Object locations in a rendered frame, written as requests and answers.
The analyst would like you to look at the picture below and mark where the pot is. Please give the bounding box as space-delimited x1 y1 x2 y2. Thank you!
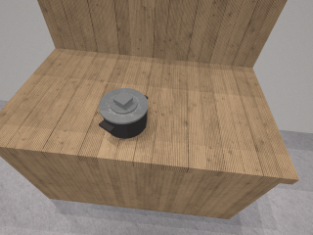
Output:
99 95 148 139

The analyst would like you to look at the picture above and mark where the table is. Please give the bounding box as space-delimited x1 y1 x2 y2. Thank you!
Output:
0 0 299 219

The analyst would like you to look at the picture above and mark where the knob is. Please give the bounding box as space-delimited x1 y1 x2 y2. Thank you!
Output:
113 92 133 108

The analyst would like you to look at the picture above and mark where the lid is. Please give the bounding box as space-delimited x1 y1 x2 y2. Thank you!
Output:
99 88 149 124

